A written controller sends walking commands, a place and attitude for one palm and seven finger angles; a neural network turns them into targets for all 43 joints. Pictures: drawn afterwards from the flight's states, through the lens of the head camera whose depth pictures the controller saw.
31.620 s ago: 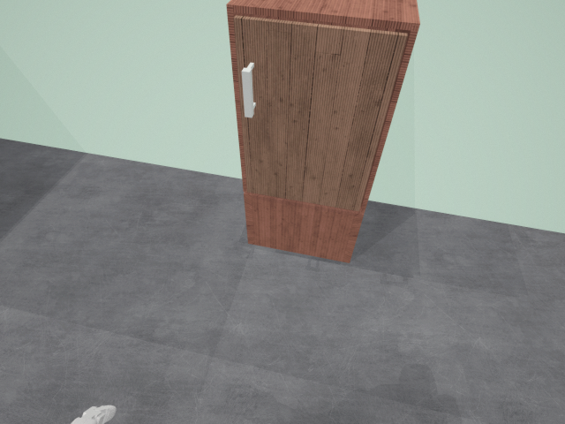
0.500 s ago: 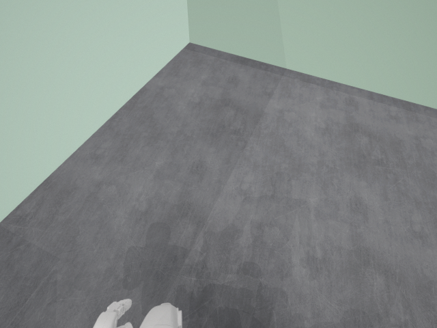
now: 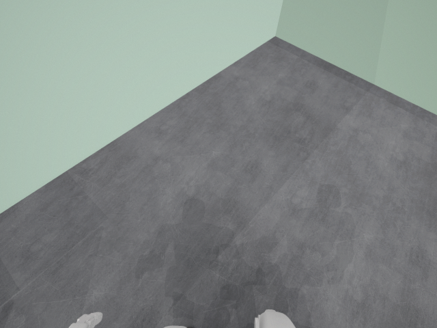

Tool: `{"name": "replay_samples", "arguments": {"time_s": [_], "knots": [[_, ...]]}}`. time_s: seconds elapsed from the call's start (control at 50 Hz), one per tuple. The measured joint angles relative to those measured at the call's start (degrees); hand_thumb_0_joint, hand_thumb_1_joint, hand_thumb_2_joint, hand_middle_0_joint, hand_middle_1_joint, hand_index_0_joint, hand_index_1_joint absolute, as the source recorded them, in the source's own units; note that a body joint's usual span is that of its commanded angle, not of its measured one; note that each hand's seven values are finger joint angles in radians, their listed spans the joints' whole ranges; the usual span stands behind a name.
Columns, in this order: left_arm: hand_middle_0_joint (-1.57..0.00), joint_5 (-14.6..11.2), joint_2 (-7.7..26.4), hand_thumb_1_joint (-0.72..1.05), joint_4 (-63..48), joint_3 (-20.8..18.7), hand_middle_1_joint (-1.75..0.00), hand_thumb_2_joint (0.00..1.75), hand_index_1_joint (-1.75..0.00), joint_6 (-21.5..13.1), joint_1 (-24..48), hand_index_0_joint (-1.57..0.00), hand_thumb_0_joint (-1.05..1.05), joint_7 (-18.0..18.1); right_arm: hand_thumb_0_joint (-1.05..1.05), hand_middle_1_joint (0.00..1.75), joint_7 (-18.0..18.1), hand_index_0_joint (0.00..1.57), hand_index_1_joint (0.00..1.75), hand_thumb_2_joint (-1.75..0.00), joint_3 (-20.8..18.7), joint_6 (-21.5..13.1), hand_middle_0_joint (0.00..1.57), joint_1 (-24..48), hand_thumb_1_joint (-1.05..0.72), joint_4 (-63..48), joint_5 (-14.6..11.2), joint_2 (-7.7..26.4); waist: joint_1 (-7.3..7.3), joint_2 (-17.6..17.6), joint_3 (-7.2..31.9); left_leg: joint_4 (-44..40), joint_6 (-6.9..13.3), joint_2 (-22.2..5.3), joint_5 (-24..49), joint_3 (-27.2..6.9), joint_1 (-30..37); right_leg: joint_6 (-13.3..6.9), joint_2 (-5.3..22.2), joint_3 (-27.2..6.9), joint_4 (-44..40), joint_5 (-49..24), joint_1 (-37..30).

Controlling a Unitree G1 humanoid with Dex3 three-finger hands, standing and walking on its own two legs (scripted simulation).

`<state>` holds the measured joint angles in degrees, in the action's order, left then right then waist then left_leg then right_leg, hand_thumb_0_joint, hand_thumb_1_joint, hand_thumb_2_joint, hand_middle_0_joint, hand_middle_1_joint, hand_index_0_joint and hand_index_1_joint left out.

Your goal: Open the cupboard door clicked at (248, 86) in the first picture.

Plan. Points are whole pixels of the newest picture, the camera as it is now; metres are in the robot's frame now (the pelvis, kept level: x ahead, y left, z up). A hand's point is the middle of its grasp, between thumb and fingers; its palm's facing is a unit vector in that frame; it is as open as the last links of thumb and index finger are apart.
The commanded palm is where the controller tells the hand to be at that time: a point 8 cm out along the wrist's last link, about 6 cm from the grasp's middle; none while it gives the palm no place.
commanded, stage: turn to face it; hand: left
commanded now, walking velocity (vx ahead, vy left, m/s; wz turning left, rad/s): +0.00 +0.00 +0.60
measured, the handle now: out of the picture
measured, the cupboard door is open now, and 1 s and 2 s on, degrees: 43 43 43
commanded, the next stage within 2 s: none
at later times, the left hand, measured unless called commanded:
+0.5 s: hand out of the picture -0.01 +0.14 -0.16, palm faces +0.36 -0.90 -0.26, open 7.3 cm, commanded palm none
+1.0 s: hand out of the picture -0.07 +0.20 -0.16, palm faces +0.59 -0.77 -0.24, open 7.4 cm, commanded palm none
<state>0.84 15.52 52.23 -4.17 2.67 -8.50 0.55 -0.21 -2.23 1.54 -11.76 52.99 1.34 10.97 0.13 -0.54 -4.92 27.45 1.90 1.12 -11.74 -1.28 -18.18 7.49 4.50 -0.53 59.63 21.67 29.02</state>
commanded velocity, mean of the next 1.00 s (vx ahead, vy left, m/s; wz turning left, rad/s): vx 0.00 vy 0.00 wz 0.60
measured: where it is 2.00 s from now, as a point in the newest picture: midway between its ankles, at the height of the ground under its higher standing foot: outside the picture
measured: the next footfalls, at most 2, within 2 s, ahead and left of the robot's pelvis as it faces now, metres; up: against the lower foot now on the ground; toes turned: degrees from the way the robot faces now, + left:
right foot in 0.14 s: +0.04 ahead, -0.15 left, +0.00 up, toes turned +4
left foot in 0.64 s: -0.05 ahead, +0.06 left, +0.00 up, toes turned +32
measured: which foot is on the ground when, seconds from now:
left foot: down 0.00-0.14, up 0.16-0.62, down 0.64-1.00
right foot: up 0.00-0.12, down 0.14-0.64, up 0.66-1.00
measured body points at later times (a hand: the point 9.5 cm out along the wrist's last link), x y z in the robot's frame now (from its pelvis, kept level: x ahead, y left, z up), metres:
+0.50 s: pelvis -0.01 -0.07 +0.00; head +0.04 -0.07 +0.45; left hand -0.03 +0.18 -0.14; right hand +0.16 -0.30 -0.15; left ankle -0.08 +0.07 -0.67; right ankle +0.00 -0.15 -0.74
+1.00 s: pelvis -0.03 -0.04 +0.00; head +0.01 +0.01 +0.45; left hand -0.10 +0.24 -0.15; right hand +0.16 -0.21 -0.14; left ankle -0.08 +0.04 -0.74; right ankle +0.05 -0.19 -0.67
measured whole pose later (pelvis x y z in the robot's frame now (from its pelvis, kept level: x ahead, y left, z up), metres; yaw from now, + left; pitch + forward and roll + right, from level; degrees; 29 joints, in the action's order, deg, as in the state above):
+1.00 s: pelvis -0.03 -0.04 +0.00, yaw +36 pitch +2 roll -1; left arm 0.8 14.7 51.7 -3.8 2.8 -6.9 0.5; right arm 0.0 -2.6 1.8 -11.5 53.7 1.3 11.1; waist 0.6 -1.4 -5.5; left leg 26.1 2.5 2.5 -13.1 -3.3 -15.0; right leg 7.1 4.6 -0.6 57.7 22.0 27.8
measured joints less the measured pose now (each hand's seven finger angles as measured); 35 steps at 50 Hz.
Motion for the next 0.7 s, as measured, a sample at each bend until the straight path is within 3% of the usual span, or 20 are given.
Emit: {"name": "replay_samples", "arguments": {"time_s": [0.08, 0.12, 0.14, 0.16, 0.22, 0.26, 0.32, 0.48, 0.58, 0.64, 0.66, 0.7], "knots": [[-0.19, -0.4, -1.1, 0.91, -0.7, 0.7, -0.29, 0.9, -0.3, -0.1, 1.4, -0.19, 0.01, 0.1, 0.01, 0.3, -0.1, 0.2, 0.3, -0.89, -0.7, 0.8, 0.2, -0.5, -0.9, 0.6, 0.2, 0.6, 1.16, 1.2, -0.2, 1.2, -1.4, 0.6, 0.1, -2.7, -1.2, -0.9, -1.7, 0.4, -11.2, 2.2, -4.6], [-0.2, -0.6, -1.9, 0.91, -1.3, 1.2, -0.29, 0.9, -0.3, -0.7, 1.8, -0.19, 0.01, 0.1, 0.01, 0.3, -0.1, 0.2, 0.3, -0.89, -1.3, 1.3, 0.2, -0.6, -0.9, 0.7, 0.1, 1.2, 1.58, 2.0, -0.3, 2.9, -2.4, 1.0, -0.4, -4.3, -2.4, -1.5, -2.8, 0.8, -19.3, -0.2, -8.3], [-0.2, -0.6, -2.1, 0.91, -1.8, 1.4, -0.3, 0.9, -0.3, -1.2, 1.6, -0.19, 0.01, 0.1, 0.01, 0.3, -0.1, 0.2, 0.3, -0.89, -1.6, 1.5, 0.2, -0.9, -0.9, 0.7, -0.1, 1.4, 1.61, 2.0, 0.0, 4.3, -3.0, 1.6, -0.9, -4.9, -3.3, -2.3, -2.9, 1.1, -24.8, -2.0, -10.8], [-0.2, -0.3, -2.8, 0.91, -1.8, 1.5, -0.3, 0.9, -0.3, -1.8, 1.7, -0.19, 0.01, 0.3, 0.01, 0.3, -0.1, 0.2, 0.3, -0.89, -2.0, 1.8, 0.2, -0.5, -0.9, 1.0, -0.4, 1.9, 1.45, 2.6, -0.2, 7.5, -3.3, 1.6, -4.5, -5.3, -4.6, -4.6, -3.2, 1.7, -25.9, -2.1, -11.4], [-0.2, 0.0, -4.6, 0.9, -1.9, 2.6, -0.3, 0.9, -0.3, -2.2, 1.1, -0.2, 0.01, 0.7, 0.01, 0.3, -0.3, 0.2, 0.3, -0.89, -3.1, 2.7, 0.2, 0.3, -0.9, 1.6, -0.3, 3.4, 2.05, 3.1, -0.9, 25.9, -4.0, 2.4, -15.0, -3.1, -9.9, -8.6, -1.9, 4.3, -25.7, -2.5, -12.9], [-0.2, -0.1, -5.5, 0.9, -1.7, 3.0, -0.3, 0.9, -0.3, -2.3, 0.1, -0.2, 0.01, 0.8, 0.01, 0.3, -0.6, 0.2, 0.3, -0.89, -3.4, 3.1, 0.2, 0.9, -0.9, 1.9, -0.2, 4.1, 2.22, 2.7, -0.9, 35.5, -4.9, 1.5, -13.7, -1.0, -12.1, -9.1, -0.9, 5.7, -27.7, -3.4, -14.7], [-0.2, -0.1, -6.3, 0.9, -1.3, 3.2, -0.3, 0.9, -0.3, -2.4, -1.2, -0.2, 0.01, 0.8, 0.01, 0.3, -1.0, 0.2, 0.3, -0.89, -3.6, 3.4, 0.19, 1.6, -0.91, 1.9, -0.2, 4.6, 2.51, 1.8, -0.8, 40.7, -6.1, -0.6, -10.4, 0.4, -12.8, -9.2, 0.2, 8.1, -30.1, -4.4, -16.6], [-0.2, 0.3, -5.2, 0.92, -1.0, 2.3, -0.3, 0.9, -0.3, -3.0, -3.5, -0.2, 0.0, 0.8, 0.01, 0.3, -1.1, 0.19, 0.3, -0.9, -3.2, 4.2, 0.19, 4.4, -0.91, 2.0, -0.2, 4.5, 0.69, 0.3, -1.1, 30.9, -6.8, -3.4, -12.3, 2.3, -7.7, -9.3, 2.3, 15.0, -30.4, -3.9, -18.0], [-0.2, 0.8, -3.4, 0.91, 0.0, 1.5, -0.3, 0.9, -0.3, -2.5, -5.0, -0.2, 0.0, 0.6, 0.01, 0.3, -1.3, 0.19, 0.3, -0.9, -2.4, 3.5, 0.19, 7.3, -0.91, 0.5, -0.5, 3.5, -1.04, -1.2, -1.8, 19.7, -5.6, -3.1, -14.2, 5.5, -2.9, -8.2, 4.3, 18.4, -27.0, -2.3, -16.7], [-0.2, 0.6, -1.9, 0.91, 0.7, 0.8, -0.3, 0.9, -0.3, -1.9, -6.3, -0.2, 0.0, 0.2, 0.01, 0.3, -1.6, 0.19, 0.3, -0.9, -1.8, 2.3, 0.19, 8.1, -0.91, -1.3, -0.5, 3.0, -1.49, -2.2, -1.4, 8.8, -4.3, -2.5, -8.2, 7.0, 1.8, -6.8, 6.1, 20.0, -22.3, 0.0, -14.6], [-0.2, 0.4, -1.3, 0.9, 1.1, 0.5, -0.3, 0.9, -0.3, -1.5, -6.4, -0.2, 0.01, 0.0, 0.01, 0.3, -1.7, 0.19, 0.3, -0.9, -1.8, 1.6, 0.19, 8.2, -0.91, -1.7, -0.4, 2.7, -1.3, -2.7, -1.3, 7.9, -1.7, -1.8, -7.2, 6.8, 1.6, -5.6, 6.7, 18.9, -18.5, 1.8, -12.9], [-0.2, 0.3, -0.1, 0.9, 1.8, 0.2, -0.3, 0.9, -0.3, 0.2, -5.5, -0.2, 0.01, 0.2, 0.01, 0.3, -1.4, 0.2, 0.3, -0.89, -1.3, 0.7, 0.19, 8.1, -0.91, -2.2, -0.2, 1.9, -1.61, -3.7, -1.7, 9.8, 0.5, -0.8, -8.2, 6.1, 0.4, -3.9, 5.4, 12.4, -8.6, 8.2, -8.4]]}}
